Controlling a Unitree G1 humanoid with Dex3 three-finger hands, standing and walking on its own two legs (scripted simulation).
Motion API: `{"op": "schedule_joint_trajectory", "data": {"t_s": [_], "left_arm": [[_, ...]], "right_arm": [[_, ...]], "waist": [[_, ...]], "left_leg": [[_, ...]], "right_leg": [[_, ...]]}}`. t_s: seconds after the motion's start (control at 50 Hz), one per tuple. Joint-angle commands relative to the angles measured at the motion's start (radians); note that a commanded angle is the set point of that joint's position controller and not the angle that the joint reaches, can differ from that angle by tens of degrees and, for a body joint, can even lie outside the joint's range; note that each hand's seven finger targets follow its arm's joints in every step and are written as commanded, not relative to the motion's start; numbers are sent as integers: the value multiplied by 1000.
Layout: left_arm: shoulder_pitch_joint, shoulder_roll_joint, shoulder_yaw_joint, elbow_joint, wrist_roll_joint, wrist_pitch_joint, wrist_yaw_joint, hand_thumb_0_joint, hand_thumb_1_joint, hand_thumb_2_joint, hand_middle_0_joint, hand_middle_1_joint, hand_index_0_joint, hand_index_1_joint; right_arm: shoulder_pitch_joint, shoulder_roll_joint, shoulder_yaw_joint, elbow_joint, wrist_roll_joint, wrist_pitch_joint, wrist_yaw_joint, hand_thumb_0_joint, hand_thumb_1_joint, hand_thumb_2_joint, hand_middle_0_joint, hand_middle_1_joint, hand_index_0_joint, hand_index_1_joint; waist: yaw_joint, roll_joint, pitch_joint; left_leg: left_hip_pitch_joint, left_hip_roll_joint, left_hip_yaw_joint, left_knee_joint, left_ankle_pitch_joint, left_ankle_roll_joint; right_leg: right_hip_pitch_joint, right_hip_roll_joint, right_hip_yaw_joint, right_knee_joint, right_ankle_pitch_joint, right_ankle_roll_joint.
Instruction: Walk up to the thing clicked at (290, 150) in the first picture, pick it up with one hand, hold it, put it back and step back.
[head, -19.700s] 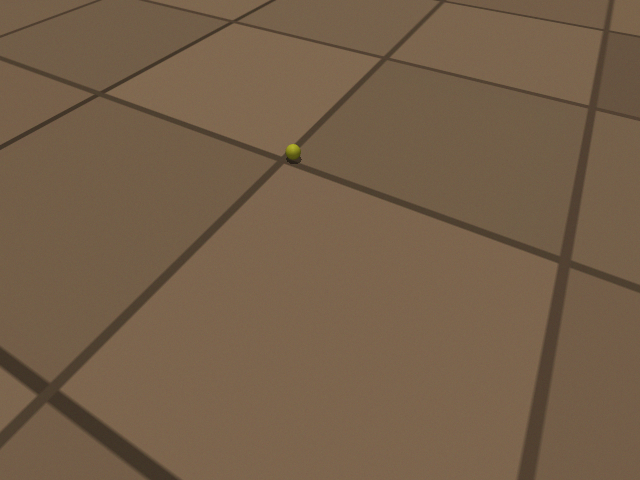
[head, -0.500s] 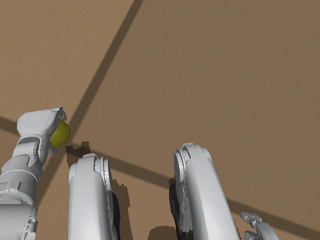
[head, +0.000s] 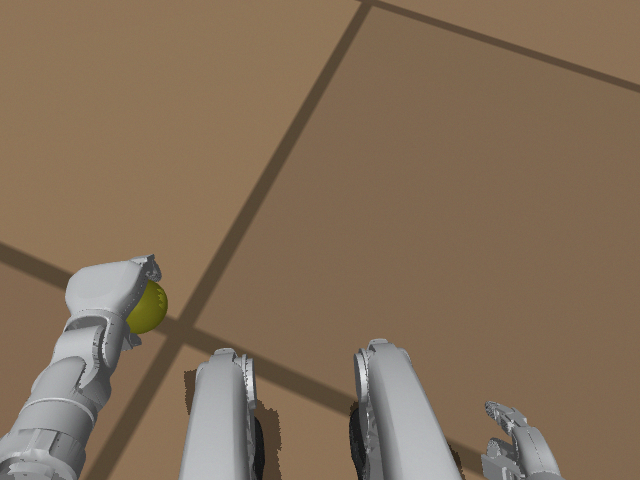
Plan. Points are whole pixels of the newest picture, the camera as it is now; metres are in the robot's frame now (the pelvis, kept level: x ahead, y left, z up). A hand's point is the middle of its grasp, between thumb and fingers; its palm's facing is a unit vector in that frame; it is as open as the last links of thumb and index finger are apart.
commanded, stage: lift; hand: left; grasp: from above
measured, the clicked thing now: (138, 305) +0.37 +0.24 -0.13
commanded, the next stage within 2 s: hold in 0.82 s
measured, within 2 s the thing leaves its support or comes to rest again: neither
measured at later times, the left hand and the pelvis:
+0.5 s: hand (62, 271) +0.35 +0.24 +0.07, palm faces -0.47 -0.09 -0.88, open 10.3 cm; pelvis +0.04 +0.00 +0.17, yaw +1 degrees
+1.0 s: hand (21, 204) +0.37 +0.23 +0.15, palm faces -0.47 -0.08 -0.88, open 10.4 cm; pelvis +0.08 +0.00 +0.23, yaw +1 degrees
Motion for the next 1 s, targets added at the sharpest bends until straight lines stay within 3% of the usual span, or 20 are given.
{"op": "schedule_joint_trajectory", "data": {"t_s": [0.0,0.06,0.1,0.12,0.14,0.16,0.2,0.22,0.3,0.32,0.42,0.56,0.64,0.68,0.72,0.84,0.98], "left_arm": [[-264,232,88,-273,-15,19,50,0,325,759,-761,-779,-773,-768],[-240,199,68,-267,-27,32,47,0,357,782,-795,-769,-801,-764],[-228,224,84,-271,-19,42,46,0,349,777,-794,-749,-796,-749],[-203,197,68,-238,-22,49,44,0,343,776,-791,-748,-793,-747],[-252,186,50,-299,-31,47,43,0,349,805,-799,-756,-797,-759],[-189,165,43,-199,-28,59,41,0,332,797,-789,-744,-786,-749],[-227,180,52,-243,-37,56,41,0,316,808,-789,-722,-779,-735],[-202,151,27,-194,-38,60,36,0,322,790,-775,-756,-776,-757],[-172,151,28,-159,-39,56,30,0,324,810,-786,-739,-779,-748],[-159,127,7,-153,-37,56,27,0,332,823,-802,-738,-792,-750],[-187,115,4,-143,-26,51,34,0,412,870,-862,-759,-851,-772],[-199,144,35,-124,-13,45,40,0,380,934,-850,-771,-828,-797],[-206,131,30,-120,-13,40,35,0,385,951,-857,-775,-833,-803],[-207,142,39,-98,-13,38,28,0,381,975,-854,-791,-828,-821],[-176,98,13,-82,-18,33,18,0,383,974,-855,-787,-829,-817],[-210,118,21,-106,-22,11,5,0,386,1022,-847,-841,-826,-865],[-220,153,42,-129,2,-13,1,0,380,1005,-835,-822,-818,-842]], "right_arm": [[81,-160,-60,-79,4,-25,-30,0,-924,-908,200,300,200,300],[73,-154,-52,-71,10,-26,-43,0,-920,-907,200,300,200,300],[70,-157,-48,-63,14,-25,-54,0,-920,-908,200,300,200,300],[72,-153,-44,-61,16,-26,-56,0,-919,-907,200,300,200,300],[66,-148,-42,-62,18,-28,-59,0,-917,-907,200,300,200,300],[69,-147,-36,-50,17,-29,-63,0,-918,-908,200,300,200,300],[79,-147,-36,-44,22,-34,-69,0,-915,-907,200,300,200,300],[79,-141,-31,-41,21,-38,-71,0,-917,-908,200,300,200,300],[92,-139,-31,-42,25,-48,-74,0,-914,-907,200,300,200,300],[98,-136,-29,-39,25,-51,-73,0,-913,-908,200,300,200,300],[122,-141,-30,-31,20,-58,-69,0,-907,-906,200,300,200,300],[142,-148,-31,-34,17,-54,-55,0,-908,-906,200,300,200,300],[143,-147,-36,-37,15,-51,-48,0,-907,-905,200,300,200,300],[146,-149,-39,-40,15,-47,-45,0,-907,-905,200,300,200,300],[148,-144,-41,-42,18,-46,-42,0,-905,-904,200,300,200,300],[141,-146,-46,-47,19,-42,-38,0,-905,-904,200,300,200,300],[126,-154,-56,-52,22,-30,-38,0,-902,-902,200,300,200,300]], "waist": [[-12,85,-511],[-17,78,-448],[-6,86,-436],[-9,77,-410],[-12,94,-421],[-19,52,-356],[-10,71,-354],[-18,57,-317],[-4,26,-289],[-6,18,-263],[-3,25,-248],[2,24,-222],[3,13,-212],[9,21,-191],[7,6,-178],[9,-2,-172],[24,8,-159]], "left_leg": [[540,-47,35,-366,80,16],[620,-41,16,-464,42,11],[694,-38,11,-522,46,7],[718,-35,3,-553,46,5],[751,-34,3,-582,52,4],[759,-34,6,-599,66,5],[805,-34,10,-646,87,5],[812,-36,14,-668,93,6],[896,-41,29,-744,155,8],[907,-44,37,-760,179,10],[1035,-40,40,-854,271,5],[1170,-43,45,-963,383,2],[1233,-48,55,-1013,422,3],[1252,-47,54,-1043,435,1],[1283,-46,54,-1068,450,-1],[1351,-49,62,-1125,508,-1],[1406,-53,69,-1175,540,-3]], "right_leg": [[392,48,-1,-385,87,-49],[438,49,-1,-453,57,-48],[489,49,1,-497,65,-49],[503,49,-3,-511,72,-48],[538,51,1,-539,81,-48],[546,51,0,-565,95,-47],[606,49,9,-617,111,-47],[628,50,10,-641,117,-45],[752,50,21,-742,170,-44],[777,50,24,-769,197,-44],[873,49,20,-845,291,-42],[1007,42,25,-953,398,-34],[1082,35,32,-1015,446,-27],[1105,34,33,-1044,450,-27],[1117,35,31,-1066,459,-28],[1200,35,30,-1124,511,-24],[1248,35,34,-1168,534,-26]]}}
